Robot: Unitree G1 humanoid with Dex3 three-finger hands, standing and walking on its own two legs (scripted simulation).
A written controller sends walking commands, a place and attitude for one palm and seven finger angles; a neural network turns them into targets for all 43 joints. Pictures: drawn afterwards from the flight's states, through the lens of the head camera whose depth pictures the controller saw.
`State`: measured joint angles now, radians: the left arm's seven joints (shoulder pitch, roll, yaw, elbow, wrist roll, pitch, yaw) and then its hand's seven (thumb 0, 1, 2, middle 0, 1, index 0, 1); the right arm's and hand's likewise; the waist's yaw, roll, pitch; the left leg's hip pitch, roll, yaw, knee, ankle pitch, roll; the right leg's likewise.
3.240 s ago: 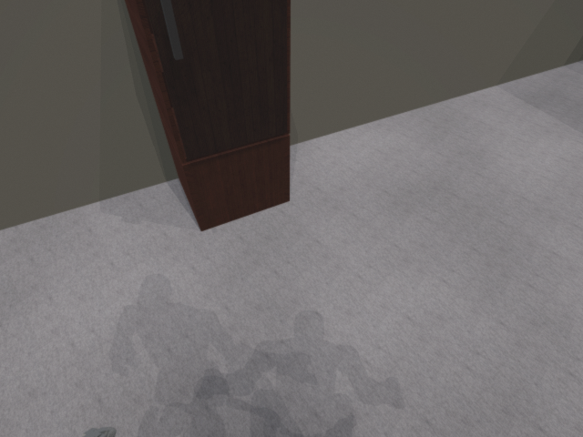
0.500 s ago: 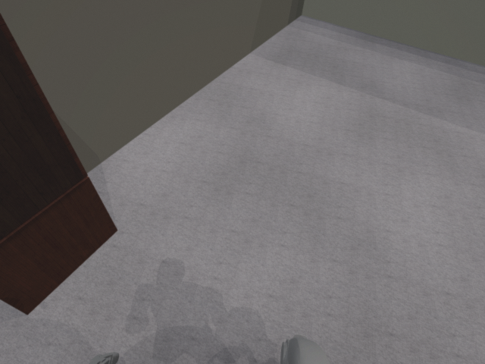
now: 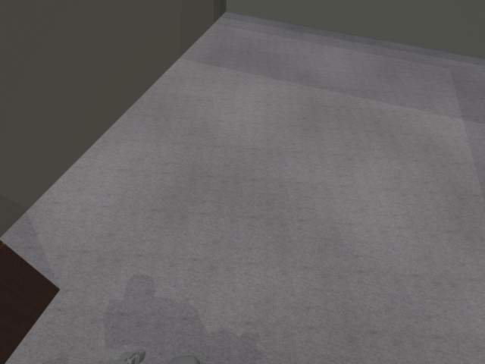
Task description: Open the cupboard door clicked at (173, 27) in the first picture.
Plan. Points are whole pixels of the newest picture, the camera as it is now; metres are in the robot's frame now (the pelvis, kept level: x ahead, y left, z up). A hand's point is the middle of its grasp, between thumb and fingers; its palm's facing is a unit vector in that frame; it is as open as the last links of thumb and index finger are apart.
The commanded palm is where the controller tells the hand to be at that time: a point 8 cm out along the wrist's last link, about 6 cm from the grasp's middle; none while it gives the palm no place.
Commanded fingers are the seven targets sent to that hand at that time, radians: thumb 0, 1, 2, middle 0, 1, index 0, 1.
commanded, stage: turn to face it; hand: left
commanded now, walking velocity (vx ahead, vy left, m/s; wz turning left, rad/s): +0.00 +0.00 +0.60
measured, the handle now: out of the picture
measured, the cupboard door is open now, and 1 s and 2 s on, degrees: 0 0 0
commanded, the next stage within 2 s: none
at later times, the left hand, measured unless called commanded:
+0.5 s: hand out of the picture +0.07 +0.24 -0.15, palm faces +0.25 -0.93 -0.27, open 7.4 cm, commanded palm none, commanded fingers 0.00 0.90 0.90 -0.20 -0.30 -0.20 -0.30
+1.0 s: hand out of the picture -0.09 +0.18 -0.17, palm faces +0.58 -0.78 -0.25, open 7.4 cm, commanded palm none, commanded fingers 0.00 0.90 0.90 -0.20 -0.30 -0.20 -0.30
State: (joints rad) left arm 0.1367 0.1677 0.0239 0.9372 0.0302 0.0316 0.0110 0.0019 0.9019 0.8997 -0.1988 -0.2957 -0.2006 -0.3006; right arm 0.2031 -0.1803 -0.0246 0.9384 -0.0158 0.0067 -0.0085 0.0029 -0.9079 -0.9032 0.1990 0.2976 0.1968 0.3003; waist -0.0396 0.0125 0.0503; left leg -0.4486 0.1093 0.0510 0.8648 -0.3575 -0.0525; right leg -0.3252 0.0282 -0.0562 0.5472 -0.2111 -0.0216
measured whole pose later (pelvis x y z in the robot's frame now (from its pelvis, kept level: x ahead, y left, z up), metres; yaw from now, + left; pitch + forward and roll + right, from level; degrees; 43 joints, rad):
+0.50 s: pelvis +0.02 +0.01 +0.01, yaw +14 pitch +2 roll -1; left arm 0.13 0.24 0.07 0.94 0.01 0.05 0.02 0.00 0.91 0.90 -0.19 -0.29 -0.19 -0.30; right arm 0.25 -0.21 -0.06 0.97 -0.02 0.04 0.00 0.00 -0.90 -0.90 0.20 0.30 0.20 0.30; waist -0.04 0.02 0.06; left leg -0.33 -0.06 -0.12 0.45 -0.15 0.03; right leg -0.36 -0.01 0.02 0.77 -0.44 0.07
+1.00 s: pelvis -0.01 -0.01 +0.00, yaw +35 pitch +1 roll +0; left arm 0.25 0.24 0.05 0.91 0.03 0.04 0.01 0.00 0.90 0.90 -0.20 -0.30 -0.20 -0.30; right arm 0.14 -0.27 -0.07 0.90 -0.01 0.06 0.04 0.01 -0.91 -0.90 0.20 0.30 0.20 0.30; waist 0.01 -0.03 0.08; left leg -0.27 0.04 0.09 0.59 -0.30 -0.04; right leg -0.27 -0.18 -0.25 0.65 -0.36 0.04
